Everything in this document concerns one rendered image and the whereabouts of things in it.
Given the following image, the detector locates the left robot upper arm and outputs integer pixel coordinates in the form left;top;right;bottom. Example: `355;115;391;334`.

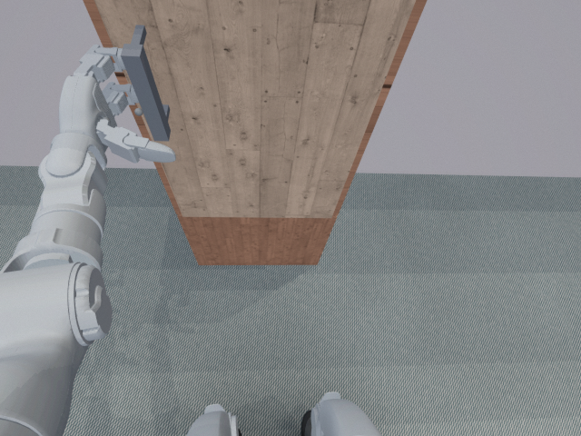
0;263;113;436

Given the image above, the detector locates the cupboard door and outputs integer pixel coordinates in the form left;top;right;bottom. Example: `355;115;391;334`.
94;0;416;218

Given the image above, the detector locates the robot left forearm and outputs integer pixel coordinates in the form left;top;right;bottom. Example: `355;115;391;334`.
0;133;108;274

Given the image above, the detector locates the left robot shin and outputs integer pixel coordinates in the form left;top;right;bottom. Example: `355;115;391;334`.
204;404;225;414

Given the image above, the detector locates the left robot hand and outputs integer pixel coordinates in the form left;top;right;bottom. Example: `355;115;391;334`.
59;45;176;164

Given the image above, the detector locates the robot shin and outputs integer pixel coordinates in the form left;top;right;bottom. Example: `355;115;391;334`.
311;391;340;436
204;404;225;414

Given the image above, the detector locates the right robot shin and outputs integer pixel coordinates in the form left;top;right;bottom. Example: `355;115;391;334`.
311;391;340;436

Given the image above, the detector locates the handle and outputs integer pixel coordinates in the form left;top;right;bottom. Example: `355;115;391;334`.
121;25;171;142

